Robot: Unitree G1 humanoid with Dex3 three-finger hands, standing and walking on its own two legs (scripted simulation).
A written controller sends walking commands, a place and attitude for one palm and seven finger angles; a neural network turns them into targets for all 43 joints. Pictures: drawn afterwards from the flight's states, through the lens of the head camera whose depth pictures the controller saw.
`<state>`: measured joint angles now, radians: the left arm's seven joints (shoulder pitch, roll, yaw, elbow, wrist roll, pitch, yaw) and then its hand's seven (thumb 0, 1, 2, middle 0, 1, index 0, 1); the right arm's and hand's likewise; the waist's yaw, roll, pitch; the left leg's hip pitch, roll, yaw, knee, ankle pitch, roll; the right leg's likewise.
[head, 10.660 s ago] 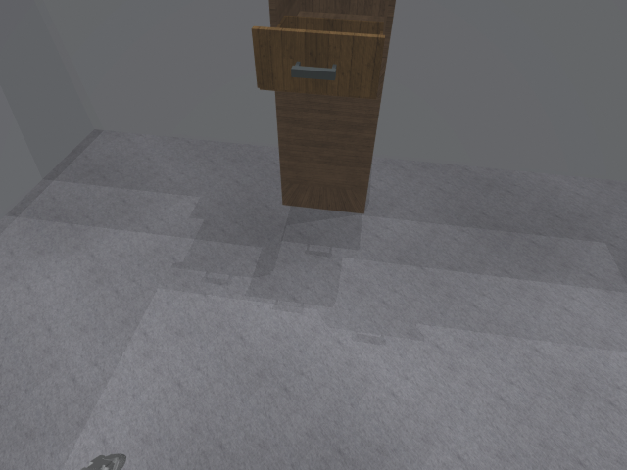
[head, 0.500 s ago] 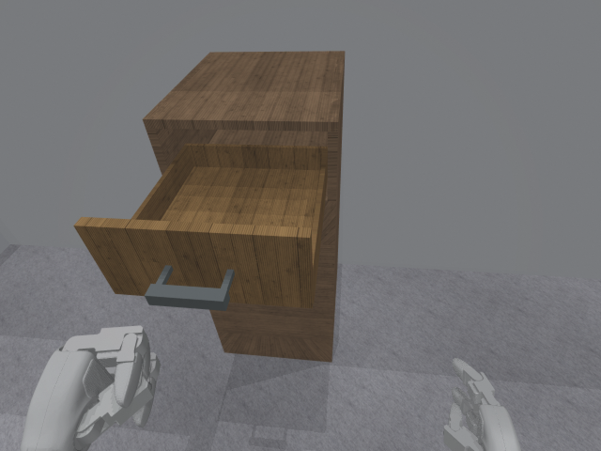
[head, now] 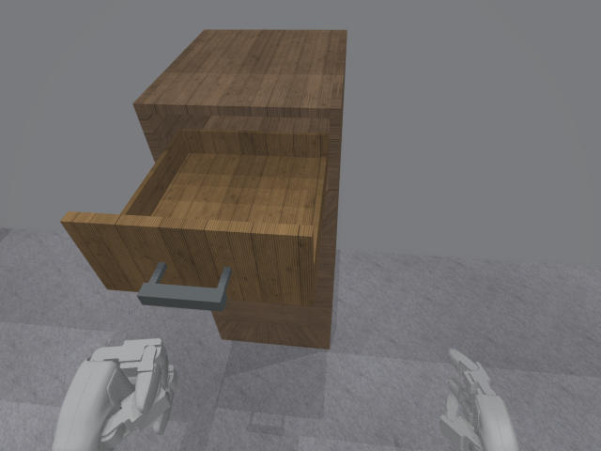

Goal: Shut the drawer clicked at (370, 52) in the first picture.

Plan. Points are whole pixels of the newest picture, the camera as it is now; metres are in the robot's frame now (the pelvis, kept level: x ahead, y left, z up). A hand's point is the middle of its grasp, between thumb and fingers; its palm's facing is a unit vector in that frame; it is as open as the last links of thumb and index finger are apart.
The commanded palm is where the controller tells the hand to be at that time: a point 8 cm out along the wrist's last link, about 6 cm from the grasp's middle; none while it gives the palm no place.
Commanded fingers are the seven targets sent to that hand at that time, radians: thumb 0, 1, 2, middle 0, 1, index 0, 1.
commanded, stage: bring the fist close to the handle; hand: left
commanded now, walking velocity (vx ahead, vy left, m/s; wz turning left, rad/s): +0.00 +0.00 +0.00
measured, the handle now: (188, 284) +0.32 +0.20 +0.06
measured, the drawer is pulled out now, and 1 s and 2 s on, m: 0.30 0.30 0.26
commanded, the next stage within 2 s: push the drawer shut in 0.98 s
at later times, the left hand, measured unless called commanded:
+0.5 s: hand (189, 381) +0.18 +0.15 +0.07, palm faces +0.00 -1.00 -0.03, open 3.3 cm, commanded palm +0.16 +0.21 +0.07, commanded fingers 0.00 0.90 0.90 -1.40 -1.60 -1.40 -1.60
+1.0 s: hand (200, 379) +0.19 +0.15 +0.05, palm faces -0.01 -1.00 -0.04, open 3.3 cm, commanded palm +0.17 +0.21 +0.06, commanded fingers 0.00 0.90 0.90 -1.40 -1.60 -1.40 -1.60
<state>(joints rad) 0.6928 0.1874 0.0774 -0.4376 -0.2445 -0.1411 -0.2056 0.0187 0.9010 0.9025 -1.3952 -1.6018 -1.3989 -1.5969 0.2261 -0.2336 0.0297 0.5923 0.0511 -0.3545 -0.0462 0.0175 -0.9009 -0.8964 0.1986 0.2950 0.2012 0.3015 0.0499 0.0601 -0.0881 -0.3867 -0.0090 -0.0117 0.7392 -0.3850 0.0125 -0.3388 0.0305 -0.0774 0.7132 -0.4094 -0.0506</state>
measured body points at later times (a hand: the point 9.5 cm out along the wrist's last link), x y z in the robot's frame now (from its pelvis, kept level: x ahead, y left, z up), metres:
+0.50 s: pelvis -0.01 +0.01 -0.02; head +0.01 -0.01 +0.43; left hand +0.18 +0.21 +0.07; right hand +0.16 -0.22 -0.09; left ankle +0.00 +0.11 -0.71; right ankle -0.02 -0.08 -0.71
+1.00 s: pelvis -0.01 +0.00 -0.02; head +0.02 -0.01 +0.43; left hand +0.19 +0.20 +0.06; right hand +0.17 -0.23 -0.10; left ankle +0.00 +0.11 -0.71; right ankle -0.02 -0.08 -0.71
